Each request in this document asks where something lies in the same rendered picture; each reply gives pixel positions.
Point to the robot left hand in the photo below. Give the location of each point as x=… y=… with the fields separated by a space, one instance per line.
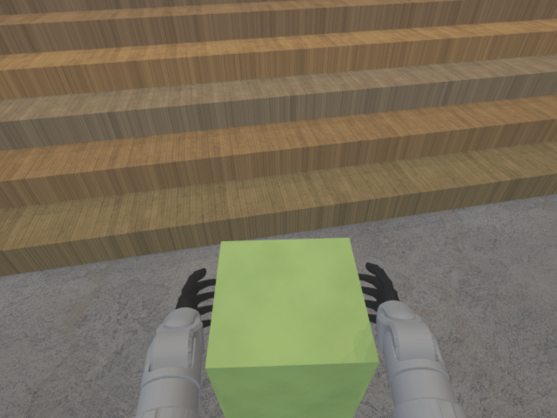
x=189 y=297

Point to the right robot forearm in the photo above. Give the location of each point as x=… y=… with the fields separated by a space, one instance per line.
x=414 y=364

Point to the left robot forearm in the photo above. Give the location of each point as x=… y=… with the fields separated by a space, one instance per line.
x=172 y=369

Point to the robot right hand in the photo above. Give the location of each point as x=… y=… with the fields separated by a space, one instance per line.
x=384 y=291

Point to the carton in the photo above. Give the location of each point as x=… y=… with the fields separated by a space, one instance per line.
x=290 y=335

